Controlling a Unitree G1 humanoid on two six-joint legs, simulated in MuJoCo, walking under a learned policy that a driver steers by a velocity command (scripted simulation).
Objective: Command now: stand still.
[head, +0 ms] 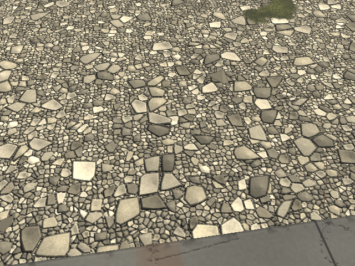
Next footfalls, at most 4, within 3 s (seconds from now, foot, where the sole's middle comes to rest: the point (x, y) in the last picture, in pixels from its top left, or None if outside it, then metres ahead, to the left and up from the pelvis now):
1.16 right None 0.42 -0.08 -0.78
1.68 left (141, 215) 0.73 0.17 -0.78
2.26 right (194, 154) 1.04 -0.06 -0.78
2.82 left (143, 111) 1.34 0.20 -0.78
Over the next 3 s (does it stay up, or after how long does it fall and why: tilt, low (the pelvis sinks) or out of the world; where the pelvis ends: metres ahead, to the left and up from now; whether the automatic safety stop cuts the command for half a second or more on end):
stays up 1.28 0.11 0.00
